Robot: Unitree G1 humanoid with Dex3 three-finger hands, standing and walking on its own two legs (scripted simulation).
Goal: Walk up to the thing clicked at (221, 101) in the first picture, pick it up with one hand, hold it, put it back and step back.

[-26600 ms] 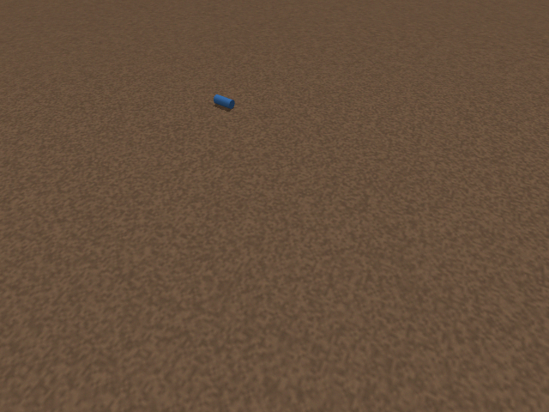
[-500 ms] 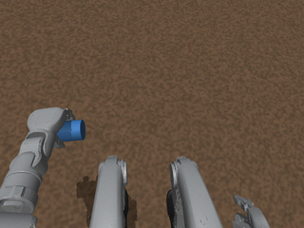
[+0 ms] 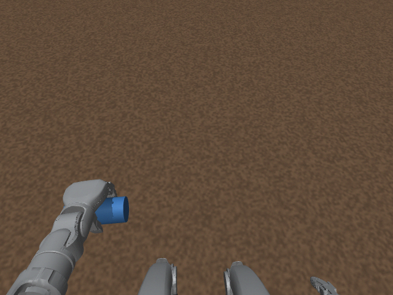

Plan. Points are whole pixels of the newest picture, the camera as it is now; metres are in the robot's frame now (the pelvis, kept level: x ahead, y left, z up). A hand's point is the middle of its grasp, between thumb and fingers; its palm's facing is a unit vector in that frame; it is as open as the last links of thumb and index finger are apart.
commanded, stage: lift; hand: left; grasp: from above
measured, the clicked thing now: (97, 211) +0.33 +0.25 -0.10
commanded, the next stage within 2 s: hold in 0.42 s
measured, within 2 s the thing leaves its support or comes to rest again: neither
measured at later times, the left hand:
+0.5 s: hand (94, 188) +0.34 +0.22 +0.00, palm faces -0.44 -0.09 -0.89, open 8.8 cm
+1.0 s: hand (90, 173) +0.36 +0.22 +0.04, palm faces -0.45 -0.07 -0.89, open 8.8 cm
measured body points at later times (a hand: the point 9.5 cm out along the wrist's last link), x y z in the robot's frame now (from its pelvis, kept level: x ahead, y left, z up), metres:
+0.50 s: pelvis +0.03 +0.00 +0.07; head +0.07 -0.01 +0.52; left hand +0.36 +0.23 +0.05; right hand +0.12 -0.27 -0.05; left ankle +0.07 +0.11 -0.63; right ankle +0.05 -0.14 -0.63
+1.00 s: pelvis +0.05 +0.00 +0.10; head +0.07 -0.01 +0.55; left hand +0.38 +0.22 +0.09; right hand +0.16 -0.27 -0.02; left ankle +0.07 +0.11 -0.63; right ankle +0.05 -0.14 -0.63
